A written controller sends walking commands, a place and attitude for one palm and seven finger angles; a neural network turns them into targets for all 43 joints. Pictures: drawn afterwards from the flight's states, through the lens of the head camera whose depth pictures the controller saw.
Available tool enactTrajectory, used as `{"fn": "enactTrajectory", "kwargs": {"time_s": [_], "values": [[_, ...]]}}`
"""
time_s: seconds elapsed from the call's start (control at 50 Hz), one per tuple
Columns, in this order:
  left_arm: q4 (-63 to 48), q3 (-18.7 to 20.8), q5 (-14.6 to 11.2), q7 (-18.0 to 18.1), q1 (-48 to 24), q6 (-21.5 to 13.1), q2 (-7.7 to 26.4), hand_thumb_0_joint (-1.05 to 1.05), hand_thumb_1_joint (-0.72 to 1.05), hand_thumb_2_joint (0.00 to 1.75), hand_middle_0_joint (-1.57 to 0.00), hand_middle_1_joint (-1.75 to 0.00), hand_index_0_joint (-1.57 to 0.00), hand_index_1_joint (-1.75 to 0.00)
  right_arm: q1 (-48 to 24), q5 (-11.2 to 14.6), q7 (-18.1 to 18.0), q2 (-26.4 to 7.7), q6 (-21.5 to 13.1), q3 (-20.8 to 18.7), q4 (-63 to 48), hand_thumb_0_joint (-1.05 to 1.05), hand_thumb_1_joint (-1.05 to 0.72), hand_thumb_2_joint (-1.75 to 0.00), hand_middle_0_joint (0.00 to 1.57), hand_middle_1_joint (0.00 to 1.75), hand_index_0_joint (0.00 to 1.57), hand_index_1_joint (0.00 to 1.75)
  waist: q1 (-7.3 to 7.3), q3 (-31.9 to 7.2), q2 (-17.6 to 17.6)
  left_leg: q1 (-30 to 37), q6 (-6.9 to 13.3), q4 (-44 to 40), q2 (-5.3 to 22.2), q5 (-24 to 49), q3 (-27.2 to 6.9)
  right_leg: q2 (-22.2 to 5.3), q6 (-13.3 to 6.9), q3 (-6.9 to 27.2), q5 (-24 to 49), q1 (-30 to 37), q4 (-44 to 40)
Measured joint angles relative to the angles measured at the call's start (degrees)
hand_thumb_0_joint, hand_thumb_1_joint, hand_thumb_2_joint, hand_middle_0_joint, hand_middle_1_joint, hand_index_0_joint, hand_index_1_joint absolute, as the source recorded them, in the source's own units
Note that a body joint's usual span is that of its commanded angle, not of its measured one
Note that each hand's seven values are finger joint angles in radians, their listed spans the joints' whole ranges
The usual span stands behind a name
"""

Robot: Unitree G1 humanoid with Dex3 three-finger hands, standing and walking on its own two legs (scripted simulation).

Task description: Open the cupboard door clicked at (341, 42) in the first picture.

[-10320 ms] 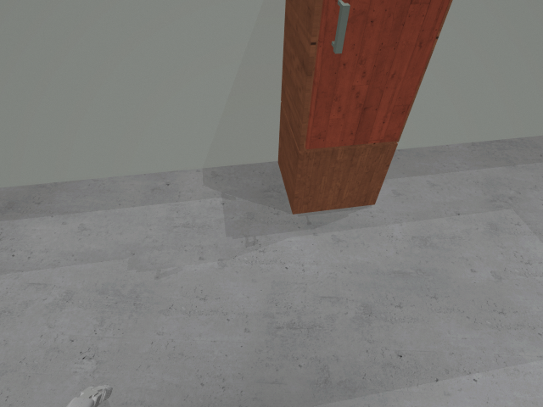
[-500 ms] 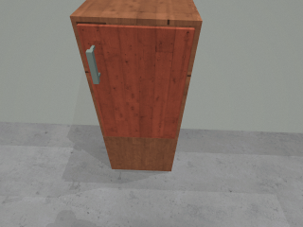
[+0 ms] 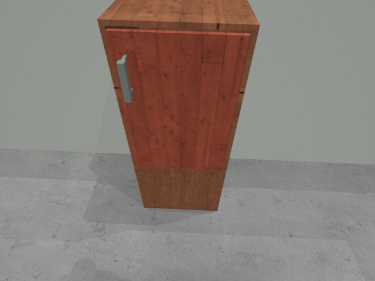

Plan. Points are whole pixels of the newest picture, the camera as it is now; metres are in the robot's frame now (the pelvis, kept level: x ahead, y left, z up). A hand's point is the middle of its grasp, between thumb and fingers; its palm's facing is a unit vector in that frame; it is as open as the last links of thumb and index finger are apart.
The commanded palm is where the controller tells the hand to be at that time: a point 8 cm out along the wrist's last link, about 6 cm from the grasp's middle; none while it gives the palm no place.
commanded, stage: shuffle to correct the standing spot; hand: left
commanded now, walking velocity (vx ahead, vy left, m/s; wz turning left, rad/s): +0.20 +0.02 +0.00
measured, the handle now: (126, 79) +0.63 +0.23 +0.12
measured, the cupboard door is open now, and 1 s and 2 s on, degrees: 0 0 0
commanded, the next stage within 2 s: come to a stop and stand still in 0.32 s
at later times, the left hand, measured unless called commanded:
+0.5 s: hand out of the picture +0.11 +0.18 -0.17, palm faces +0.03 -0.98 -0.20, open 7.2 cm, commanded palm none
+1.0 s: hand out of the picture +0.12 +0.18 -0.18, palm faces +0.11 -0.98 -0.18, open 7.3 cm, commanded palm none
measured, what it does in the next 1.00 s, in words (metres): steps on the spot: right foot, then left foot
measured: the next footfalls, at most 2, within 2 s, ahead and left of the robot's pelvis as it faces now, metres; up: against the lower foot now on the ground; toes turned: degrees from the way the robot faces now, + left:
right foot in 0.60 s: +0.23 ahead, -0.12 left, +0.00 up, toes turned -4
left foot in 0.94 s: +0.09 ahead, +0.10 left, +0.00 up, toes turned +3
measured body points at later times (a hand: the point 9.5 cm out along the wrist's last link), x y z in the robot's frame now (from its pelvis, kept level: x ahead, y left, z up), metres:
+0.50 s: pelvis +0.08 +0.00 +0.01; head +0.10 +0.00 +0.45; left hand +0.11 +0.23 -0.15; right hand +0.02 -0.19 -0.15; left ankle +0.01 +0.08 -0.74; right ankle +0.14 -0.12 -0.69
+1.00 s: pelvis +0.05 -0.01 -0.01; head +0.04 +0.02 +0.44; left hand +0.12 +0.23 -0.17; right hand +0.10 -0.24 -0.15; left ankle +0.06 +0.10 -0.74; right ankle +0.17 -0.12 -0.72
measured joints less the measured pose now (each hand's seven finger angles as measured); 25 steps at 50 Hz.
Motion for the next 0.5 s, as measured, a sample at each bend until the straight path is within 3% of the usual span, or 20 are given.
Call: {"fn": "enactTrajectory", "kwargs": {"time_s": [0.16, 0.24, 0.26, 0.32, 0.38, 0.5], "values": [[-0.5, 1.1, -0.4, 0.0, 3.2, -1.7, -0.7, 0.00, 0.91, 0.89, -0.20, -0.30, -0.20, -0.30, 0.8, -0.1, 0.5, -0.6, -0.1, -0.6, -0.3, 0.00, -0.91, -0.90, 0.20, 0.30, 0.20, 0.30, 0.61, -0.1, 1.0, -2.9, -0.6, 7.8, 1.6, -5.9, -1.0, 1.4, 0.6, -1.1, -1.6, -0.1, 2.7], [-0.2, 1.8, -0.4, 0.2, 4.2, -1.6, -0.3, 0.00, 0.91, 0.89, -0.20, -0.30, -0.20, -0.30, 0.0, 0.0, 0.7, -0.1, -0.9, -0.6, -0.5, 0.00, -0.91, -0.90, 0.20, 0.30, 0.20, 0.30, 1.01, 0.2, -1.1, -2.4, -0.3, 6.8, 1.4, -4.4, 0.2, 0.7, 0.7, -1.1, -3.3, 0.6, 3.7], [0.1, 1.8, -0.5, 0.2, 4.4, -1.3, -0.1, 0.00, 0.91, 0.89, -0.20, -0.30, -0.20, -0.30, -0.1, 0.0, 0.6, 0.2, -1.5, -0.5, -0.6, 0.00, -0.91, -0.90, 0.20, 0.30, 0.20, 0.30, 1.04, 0.0, -1.9, -1.8, -0.1, 6.3, 1.0, -4.7, 0.7, 0.3, -0.2, -0.5, -4.2, 0.3, 4.7], [1.0, 1.6, -0.2, -0.1, 3.6, -0.2, -0.3, 0.00, 0.91, 0.89, -0.20, -0.30, -0.20, -0.30, 0.3, -0.2, -0.2, 0.4, -3.3, -0.4, -1.5, 0.00, -0.91, -0.90, 0.20, 0.30, 0.20, 0.30, 0.17, -0.4, -1.6, 0.2, 0.5, 4.2, 1.0, -5.5, 1.6, 1.0, -1.6, -0.3, -10.7, -4.2, 17.3], [0.1, 1.7, -0.3, -0.5, 0.5, -0.4, -0.1, 0.00, 0.91, 0.89, -0.20, -0.30, -0.20, -0.30, 1.4, -0.4, -0.7, 1.1, -4.2, 0.0, -1.5, 0.00, -0.91, -0.90, 0.20, 0.30, 0.20, 0.30, -1.12, 0.3, -0.6, 2.7, 0.7, 0.0, 1.0, -3.9, 1.2, 1.1, -1.9, -1.3, -10.4, -9.7, 26.7], [-3.0, 2.5, -0.4, -0.4, -6.9, -0.3, 3.0, 0.03, 0.96, 0.89, -0.20, -0.30, -0.20, -0.30, 3.8, -0.5, -0.7, 2.9, -4.1, 0.8, 0.5, 0.00, -0.91, -0.90, 0.20, 0.30, 0.20, 0.30, -1.69, 2.8, 0.0, 7.1, -0.3, -6.5, 0.7, -1.8, 0.9, 0.4, -1.5, -2.4, -3.5, -14.1, 19.7]]}}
